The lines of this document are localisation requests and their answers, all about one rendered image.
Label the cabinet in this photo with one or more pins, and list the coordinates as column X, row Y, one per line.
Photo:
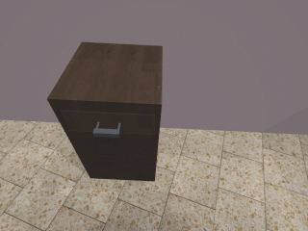
column 113, row 78

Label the handle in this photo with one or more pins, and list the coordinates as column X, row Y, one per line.
column 106, row 133

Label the drawer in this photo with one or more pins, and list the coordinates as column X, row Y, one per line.
column 130, row 123

